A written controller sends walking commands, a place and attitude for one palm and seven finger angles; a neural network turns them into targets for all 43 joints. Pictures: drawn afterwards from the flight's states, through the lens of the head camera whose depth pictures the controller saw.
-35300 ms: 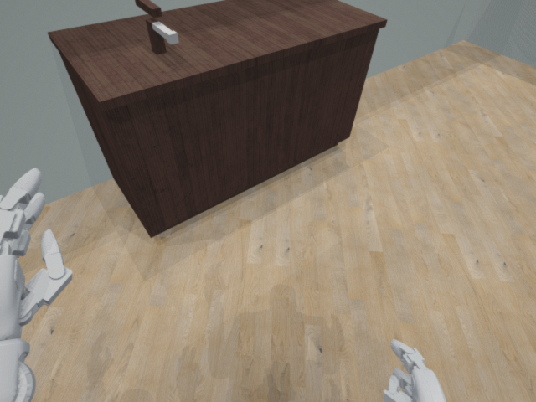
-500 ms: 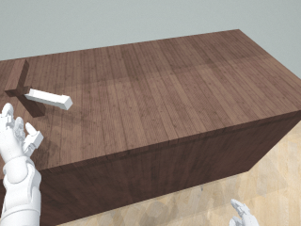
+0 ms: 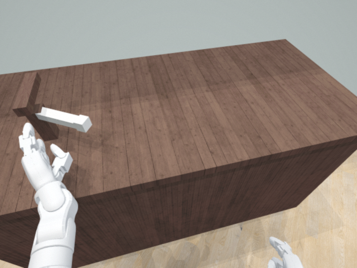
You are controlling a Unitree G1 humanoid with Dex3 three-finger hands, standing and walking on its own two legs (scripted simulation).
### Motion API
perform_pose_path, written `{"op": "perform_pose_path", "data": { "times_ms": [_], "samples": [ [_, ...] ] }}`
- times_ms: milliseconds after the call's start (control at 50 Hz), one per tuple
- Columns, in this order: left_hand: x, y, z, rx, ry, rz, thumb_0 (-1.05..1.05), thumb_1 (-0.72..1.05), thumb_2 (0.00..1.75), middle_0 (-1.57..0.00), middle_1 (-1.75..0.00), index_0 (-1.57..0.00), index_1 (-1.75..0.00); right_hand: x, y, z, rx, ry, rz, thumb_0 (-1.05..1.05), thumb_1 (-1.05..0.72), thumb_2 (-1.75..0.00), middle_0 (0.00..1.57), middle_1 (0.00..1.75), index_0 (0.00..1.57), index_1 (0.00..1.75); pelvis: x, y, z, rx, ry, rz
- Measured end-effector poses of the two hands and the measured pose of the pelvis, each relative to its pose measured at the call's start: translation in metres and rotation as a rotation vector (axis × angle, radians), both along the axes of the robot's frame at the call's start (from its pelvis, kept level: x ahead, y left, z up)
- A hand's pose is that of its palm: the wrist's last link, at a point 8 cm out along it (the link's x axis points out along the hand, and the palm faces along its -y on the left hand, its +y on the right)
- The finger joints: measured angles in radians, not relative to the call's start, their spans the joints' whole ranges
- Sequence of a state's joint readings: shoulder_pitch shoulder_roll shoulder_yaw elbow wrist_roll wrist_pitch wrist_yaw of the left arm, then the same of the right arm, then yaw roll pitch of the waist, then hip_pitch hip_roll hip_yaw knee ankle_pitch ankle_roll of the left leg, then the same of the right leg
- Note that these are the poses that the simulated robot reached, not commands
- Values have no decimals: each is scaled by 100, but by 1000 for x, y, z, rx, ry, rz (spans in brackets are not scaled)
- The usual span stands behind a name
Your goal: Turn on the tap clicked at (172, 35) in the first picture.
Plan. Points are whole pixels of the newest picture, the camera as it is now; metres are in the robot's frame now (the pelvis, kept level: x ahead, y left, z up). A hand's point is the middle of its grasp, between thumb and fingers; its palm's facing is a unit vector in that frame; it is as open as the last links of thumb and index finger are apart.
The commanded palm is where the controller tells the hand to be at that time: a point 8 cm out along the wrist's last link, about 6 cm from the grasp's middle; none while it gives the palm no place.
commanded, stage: push the lever round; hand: left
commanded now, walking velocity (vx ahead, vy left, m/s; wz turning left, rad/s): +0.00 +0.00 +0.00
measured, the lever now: (82, 123) +0.41 +0.26 +0.10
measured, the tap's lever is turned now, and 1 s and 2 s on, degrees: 58 58 86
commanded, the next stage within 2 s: lift the hand up off the lever in 1.80 s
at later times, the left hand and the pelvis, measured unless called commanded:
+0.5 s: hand (84, 149) +0.35 +0.24 +0.08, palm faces +0.74 -0.68 -0.05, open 7.8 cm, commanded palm +0.30 +0.26 +0.08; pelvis +0.00 +0.00 +0.00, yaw +0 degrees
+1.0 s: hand (96, 139) +0.38 +0.22 +0.08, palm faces +0.81 -0.59 -0.06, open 7.9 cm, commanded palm +0.33 +0.24 +0.08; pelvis +0.00 -0.01 +0.00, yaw +0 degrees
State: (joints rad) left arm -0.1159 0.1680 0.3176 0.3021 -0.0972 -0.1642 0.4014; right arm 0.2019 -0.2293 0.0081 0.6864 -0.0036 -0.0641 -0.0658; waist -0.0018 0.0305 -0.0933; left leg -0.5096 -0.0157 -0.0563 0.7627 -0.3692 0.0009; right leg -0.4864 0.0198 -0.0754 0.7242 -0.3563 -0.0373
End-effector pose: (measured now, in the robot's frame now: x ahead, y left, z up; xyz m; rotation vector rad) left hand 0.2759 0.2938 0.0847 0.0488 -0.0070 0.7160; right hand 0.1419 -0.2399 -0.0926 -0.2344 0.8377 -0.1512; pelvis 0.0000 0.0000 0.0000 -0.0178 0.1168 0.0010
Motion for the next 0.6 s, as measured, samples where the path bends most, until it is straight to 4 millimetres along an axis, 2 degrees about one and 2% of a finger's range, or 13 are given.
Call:
{"op": "perform_pose_path", "data": {
  "times_ms": [200, 600],
  "samples": [
    [10, -13, -1, -11, 18, 56, 1, 90, 90, -16, -15, -15, -15, 6, 8, 1, 5, 7, 16, 1, -90, -90, 20, 30, 20, 30, -1, 2, 0, -1, -3, 1],
    [26, -42, 1, -22, 32, 140, 1, 90, 90, -16, -15, -15, -15, 0, 4, -4, 5, 59, 8, 1, -90, -90, 20, 30, 20, 30, -3, 0, 0, -1, -3, 4]
  ]
}}
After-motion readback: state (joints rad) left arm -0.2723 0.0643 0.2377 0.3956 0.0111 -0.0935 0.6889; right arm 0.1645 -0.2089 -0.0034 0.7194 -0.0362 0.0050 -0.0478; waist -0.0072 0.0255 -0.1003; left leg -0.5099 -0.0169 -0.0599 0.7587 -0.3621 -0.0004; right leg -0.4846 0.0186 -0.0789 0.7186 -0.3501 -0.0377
